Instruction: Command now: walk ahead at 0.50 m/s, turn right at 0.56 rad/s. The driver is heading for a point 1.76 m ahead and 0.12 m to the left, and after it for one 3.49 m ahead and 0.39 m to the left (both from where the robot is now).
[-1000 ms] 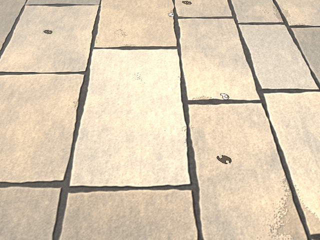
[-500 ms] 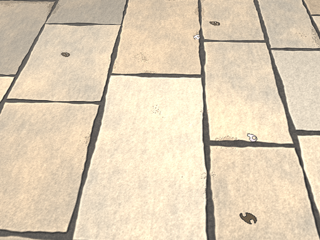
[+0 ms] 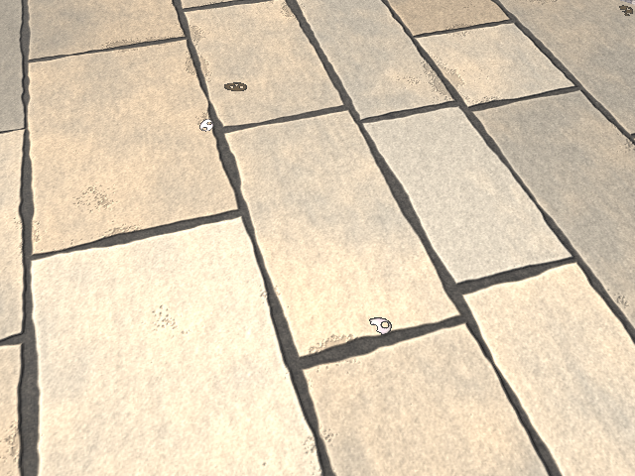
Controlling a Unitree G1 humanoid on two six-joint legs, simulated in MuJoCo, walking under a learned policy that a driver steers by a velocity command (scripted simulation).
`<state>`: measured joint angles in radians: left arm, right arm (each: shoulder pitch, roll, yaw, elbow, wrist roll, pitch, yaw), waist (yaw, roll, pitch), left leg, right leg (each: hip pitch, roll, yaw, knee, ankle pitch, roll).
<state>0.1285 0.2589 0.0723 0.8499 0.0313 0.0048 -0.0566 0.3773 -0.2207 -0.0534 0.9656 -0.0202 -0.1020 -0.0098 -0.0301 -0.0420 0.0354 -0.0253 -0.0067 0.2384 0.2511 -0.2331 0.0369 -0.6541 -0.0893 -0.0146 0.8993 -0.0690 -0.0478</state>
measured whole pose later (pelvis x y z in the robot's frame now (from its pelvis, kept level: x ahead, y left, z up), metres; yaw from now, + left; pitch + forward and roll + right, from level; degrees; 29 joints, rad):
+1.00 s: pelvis +0.54 -0.05 +0.00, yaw -7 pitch -1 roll +1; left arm 0.20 0.23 0.05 0.95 0.04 -0.04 -0.02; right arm 0.36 -0.21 -0.05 1.01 -0.01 -0.09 0.01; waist -0.01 -0.04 0.04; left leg -0.12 -0.08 0.10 0.29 -0.17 0.10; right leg -0.55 -0.09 0.01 1.03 -0.21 -0.05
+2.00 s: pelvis +1.02 -0.12 -0.02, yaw +6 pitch +0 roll +0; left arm 0.18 0.21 0.05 0.90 0.03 -0.03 0.03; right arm 0.17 -0.24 -0.07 0.89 0.00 -0.02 -0.01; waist -0.01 -0.02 0.10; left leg -0.37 -0.11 0.04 0.46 -0.10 0.13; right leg -0.49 -0.03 0.00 1.22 -0.43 0.02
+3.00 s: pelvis +1.17 -0.10 +0.00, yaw +34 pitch +0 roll +0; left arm 0.31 0.29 0.06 0.82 0.03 0.00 -0.04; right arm 0.27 -0.24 -0.02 0.81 -0.02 -0.02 0.02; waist 0.02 -0.05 0.01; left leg -0.09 -0.05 0.00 0.34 -0.25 0.06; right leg -0.41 -0.06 -0.05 0.95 -0.36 -0.04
